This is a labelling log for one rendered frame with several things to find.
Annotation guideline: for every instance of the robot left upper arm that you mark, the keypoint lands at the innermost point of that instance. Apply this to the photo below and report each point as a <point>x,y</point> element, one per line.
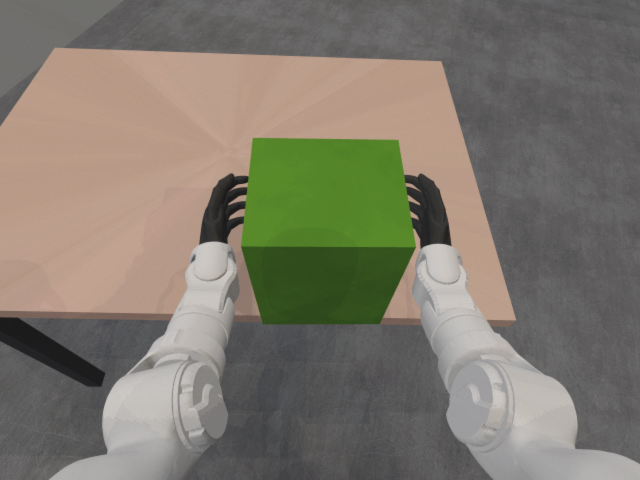
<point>158,423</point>

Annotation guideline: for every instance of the right robot forearm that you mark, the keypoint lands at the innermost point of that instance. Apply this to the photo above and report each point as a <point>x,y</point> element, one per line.
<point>456,329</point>

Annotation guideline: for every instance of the left robot forearm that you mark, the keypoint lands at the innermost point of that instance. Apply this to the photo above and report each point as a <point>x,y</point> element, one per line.
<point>201,325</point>

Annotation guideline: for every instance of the table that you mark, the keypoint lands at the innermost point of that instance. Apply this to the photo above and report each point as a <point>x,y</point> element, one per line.
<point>109,158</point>

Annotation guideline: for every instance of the left robot hand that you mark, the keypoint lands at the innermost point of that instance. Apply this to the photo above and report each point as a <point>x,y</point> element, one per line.
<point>216,225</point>

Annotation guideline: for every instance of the robot right upper arm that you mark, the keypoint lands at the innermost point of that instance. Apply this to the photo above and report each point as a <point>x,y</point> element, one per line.
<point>522,425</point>

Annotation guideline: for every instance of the carton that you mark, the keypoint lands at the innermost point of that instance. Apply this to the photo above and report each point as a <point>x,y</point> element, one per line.
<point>327,232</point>

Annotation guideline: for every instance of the right robot hand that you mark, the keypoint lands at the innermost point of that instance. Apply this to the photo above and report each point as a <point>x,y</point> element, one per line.
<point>432,226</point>

